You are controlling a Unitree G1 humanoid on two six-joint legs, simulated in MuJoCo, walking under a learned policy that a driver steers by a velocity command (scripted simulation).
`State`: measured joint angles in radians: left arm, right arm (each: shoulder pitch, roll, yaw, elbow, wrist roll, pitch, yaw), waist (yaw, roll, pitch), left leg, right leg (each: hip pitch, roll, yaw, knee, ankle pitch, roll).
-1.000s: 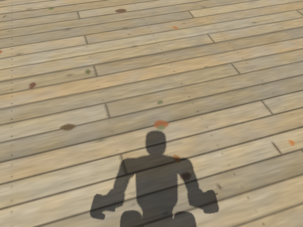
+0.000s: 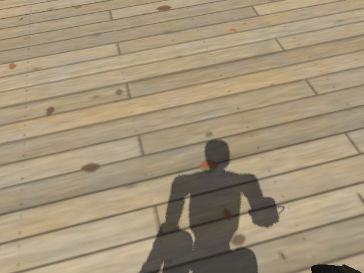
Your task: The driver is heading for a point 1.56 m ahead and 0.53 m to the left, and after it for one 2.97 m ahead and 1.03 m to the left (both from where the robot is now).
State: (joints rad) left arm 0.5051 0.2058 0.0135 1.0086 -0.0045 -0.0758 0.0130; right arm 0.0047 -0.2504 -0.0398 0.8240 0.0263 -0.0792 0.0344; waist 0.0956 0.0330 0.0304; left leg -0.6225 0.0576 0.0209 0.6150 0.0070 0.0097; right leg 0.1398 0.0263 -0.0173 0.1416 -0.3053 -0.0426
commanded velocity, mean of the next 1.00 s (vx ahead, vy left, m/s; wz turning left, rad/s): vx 0.38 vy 0.00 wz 0.22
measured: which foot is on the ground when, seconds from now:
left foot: up 0.00-0.10, down 0.12-0.64, up 0.66-1.00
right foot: down 0.00-0.14, up 0.16-0.60, down 0.62-1.00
